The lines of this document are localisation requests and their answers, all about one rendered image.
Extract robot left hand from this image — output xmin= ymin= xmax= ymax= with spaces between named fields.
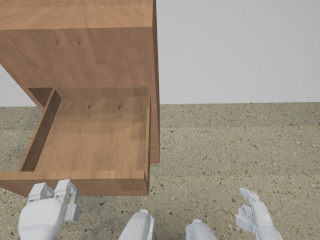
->
xmin=18 ymin=179 xmax=78 ymax=240

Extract left robot shin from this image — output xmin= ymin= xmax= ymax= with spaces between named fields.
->
xmin=139 ymin=209 xmax=149 ymax=214

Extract right robot shin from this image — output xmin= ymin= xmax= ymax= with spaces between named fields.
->
xmin=192 ymin=219 xmax=202 ymax=223

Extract drawer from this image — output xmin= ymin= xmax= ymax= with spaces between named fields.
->
xmin=0 ymin=86 xmax=152 ymax=197

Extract robot right hand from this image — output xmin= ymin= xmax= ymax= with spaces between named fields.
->
xmin=235 ymin=187 xmax=274 ymax=234

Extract handle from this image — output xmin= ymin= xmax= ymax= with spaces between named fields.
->
xmin=63 ymin=189 xmax=82 ymax=222

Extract right robot forearm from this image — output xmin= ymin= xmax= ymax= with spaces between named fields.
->
xmin=255 ymin=225 xmax=284 ymax=240

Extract robot shin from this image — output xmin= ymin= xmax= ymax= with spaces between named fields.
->
xmin=192 ymin=219 xmax=202 ymax=223
xmin=139 ymin=209 xmax=149 ymax=214

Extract cabinet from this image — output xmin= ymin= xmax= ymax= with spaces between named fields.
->
xmin=0 ymin=0 xmax=160 ymax=164

